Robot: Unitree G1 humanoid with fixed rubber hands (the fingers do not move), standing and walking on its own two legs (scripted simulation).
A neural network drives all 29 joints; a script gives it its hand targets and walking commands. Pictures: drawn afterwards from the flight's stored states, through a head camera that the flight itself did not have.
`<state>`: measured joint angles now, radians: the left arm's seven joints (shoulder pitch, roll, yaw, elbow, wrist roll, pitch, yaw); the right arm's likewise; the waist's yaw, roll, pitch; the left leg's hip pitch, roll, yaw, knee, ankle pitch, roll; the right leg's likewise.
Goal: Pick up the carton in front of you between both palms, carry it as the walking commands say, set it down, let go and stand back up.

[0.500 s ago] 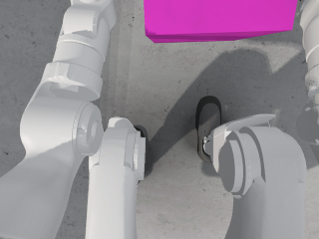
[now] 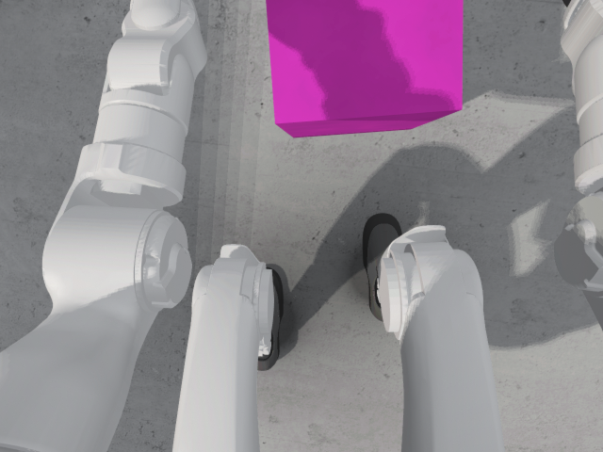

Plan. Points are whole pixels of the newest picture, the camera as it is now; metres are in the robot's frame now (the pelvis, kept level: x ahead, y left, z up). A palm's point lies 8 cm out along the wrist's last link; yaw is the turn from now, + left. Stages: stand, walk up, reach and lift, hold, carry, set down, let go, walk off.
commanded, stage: set down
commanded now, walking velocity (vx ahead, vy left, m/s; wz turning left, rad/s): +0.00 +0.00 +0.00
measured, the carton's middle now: (354, 55) +0.55 -0.11 -0.31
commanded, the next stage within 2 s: let go in 0.68 s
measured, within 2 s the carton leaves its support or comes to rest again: neither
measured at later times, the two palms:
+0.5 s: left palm out of the picture +0.59 +0.08 +0.02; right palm out of the picture +0.54 -0.31 +0.02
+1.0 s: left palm out of the picture +0.51 +0.11 +0.13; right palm out of the picture +0.46 -0.31 +0.13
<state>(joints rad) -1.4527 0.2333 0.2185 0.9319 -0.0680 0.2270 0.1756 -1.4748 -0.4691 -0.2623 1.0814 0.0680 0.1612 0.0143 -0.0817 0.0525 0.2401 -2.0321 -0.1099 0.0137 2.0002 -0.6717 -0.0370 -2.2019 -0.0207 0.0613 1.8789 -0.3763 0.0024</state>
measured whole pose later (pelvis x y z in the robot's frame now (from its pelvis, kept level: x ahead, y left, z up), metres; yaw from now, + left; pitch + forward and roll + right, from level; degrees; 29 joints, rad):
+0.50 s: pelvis +0.03 -0.01 +0.12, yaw -1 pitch +47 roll +5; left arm -1.24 0.21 0.26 0.78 -0.03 0.25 0.12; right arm -1.26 -0.40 -0.33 0.87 0.01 0.23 0.04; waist -0.06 0.03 0.01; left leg -1.78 -0.08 -0.02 1.52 -0.56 -0.05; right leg -1.94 -0.01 0.04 1.43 -0.31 -0.02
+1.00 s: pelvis +0.07 -0.02 +0.25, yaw -3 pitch +40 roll +3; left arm -0.73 0.12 0.24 0.62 0.10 0.17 0.07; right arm -0.76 -0.28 -0.29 0.69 -0.12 0.16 0.09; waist -0.04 0.03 -0.03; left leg -1.25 -0.05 -0.05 0.95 -0.40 -0.04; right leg -1.39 0.00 0.02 0.90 -0.20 -0.03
